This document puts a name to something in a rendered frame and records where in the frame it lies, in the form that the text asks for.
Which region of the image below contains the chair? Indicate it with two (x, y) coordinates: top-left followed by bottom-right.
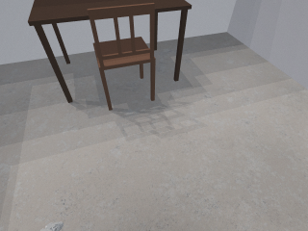
(87, 3), (156, 111)

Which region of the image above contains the robot left hand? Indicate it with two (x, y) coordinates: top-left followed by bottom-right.
(40, 221), (64, 231)

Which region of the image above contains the table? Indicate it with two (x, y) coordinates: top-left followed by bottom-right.
(28, 0), (192, 103)

